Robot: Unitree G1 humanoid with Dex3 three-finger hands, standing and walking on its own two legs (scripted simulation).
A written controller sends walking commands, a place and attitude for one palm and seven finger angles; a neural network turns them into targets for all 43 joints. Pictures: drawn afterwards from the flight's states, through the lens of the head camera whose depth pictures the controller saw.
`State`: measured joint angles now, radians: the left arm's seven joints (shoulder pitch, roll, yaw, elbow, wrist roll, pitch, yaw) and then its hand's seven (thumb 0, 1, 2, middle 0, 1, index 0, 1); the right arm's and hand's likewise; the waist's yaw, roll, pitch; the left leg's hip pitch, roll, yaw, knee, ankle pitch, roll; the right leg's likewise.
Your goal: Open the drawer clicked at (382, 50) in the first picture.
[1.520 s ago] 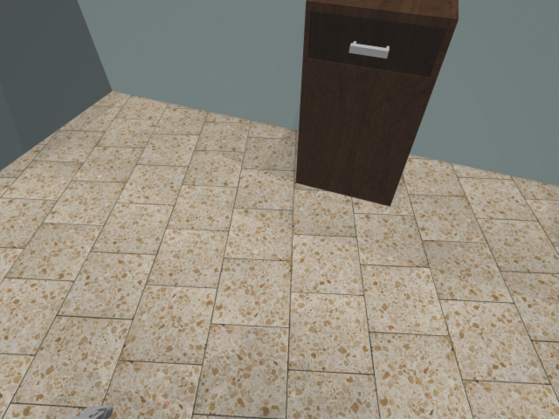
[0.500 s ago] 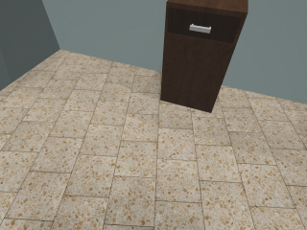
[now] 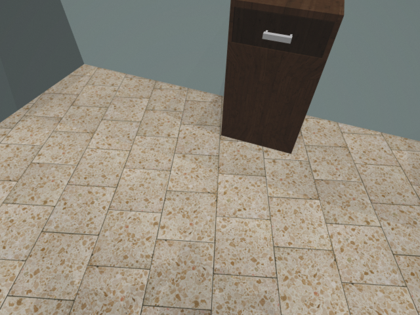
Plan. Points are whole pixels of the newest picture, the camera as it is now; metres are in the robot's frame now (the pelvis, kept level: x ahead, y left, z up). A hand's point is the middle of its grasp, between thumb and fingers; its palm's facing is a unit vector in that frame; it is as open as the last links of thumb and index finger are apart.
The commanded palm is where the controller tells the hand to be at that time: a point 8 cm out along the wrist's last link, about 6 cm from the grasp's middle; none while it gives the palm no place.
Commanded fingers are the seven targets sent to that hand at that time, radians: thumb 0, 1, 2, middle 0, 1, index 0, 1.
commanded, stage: walk to a spot facing it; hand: left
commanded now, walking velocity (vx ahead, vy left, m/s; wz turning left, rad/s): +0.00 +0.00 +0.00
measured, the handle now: (277, 35) +1.29 -0.24 -0.02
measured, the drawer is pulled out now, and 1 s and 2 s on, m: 0.00 0.00 0.00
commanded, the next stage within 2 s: turn to face it in 1.30 s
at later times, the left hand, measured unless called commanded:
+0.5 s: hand out of the picture +0.05 +0.16 -0.18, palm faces -0.08 -0.98 -0.19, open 7.3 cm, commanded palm none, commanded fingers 0.00 0.90 0.90 -0.20 -0.30 -0.20 -0.30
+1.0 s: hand (163, 197) +0.45 +0.17 -0.16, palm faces -0.40 -0.89 -0.22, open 7.3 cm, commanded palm none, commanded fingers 0.00 0.90 0.90 -0.20 -0.30 -0.20 -0.30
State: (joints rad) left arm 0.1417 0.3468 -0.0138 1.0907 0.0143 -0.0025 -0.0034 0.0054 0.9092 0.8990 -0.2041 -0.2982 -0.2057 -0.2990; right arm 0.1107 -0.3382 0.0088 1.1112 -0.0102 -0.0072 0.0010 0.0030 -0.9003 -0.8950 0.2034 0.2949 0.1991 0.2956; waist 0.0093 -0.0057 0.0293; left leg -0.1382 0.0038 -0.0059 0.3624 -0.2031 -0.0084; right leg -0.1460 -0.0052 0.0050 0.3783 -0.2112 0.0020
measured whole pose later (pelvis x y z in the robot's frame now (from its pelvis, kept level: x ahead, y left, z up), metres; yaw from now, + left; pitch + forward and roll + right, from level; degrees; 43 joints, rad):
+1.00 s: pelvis +0.27 +0.01 +0.00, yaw -28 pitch +0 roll +0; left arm 0.19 0.26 0.11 0.92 0.04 0.03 -0.04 0.00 0.92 0.90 -0.19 -0.30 -0.20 -0.30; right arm 0.28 -0.19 -0.06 1.00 -0.03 -0.07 -0.02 -0.01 -0.93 -0.89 0.20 0.29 0.20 0.30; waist 0.01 -0.04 0.02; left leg -0.18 0.07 0.30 0.43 -0.25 0.05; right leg -0.64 -0.09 -0.06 1.14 -0.19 0.02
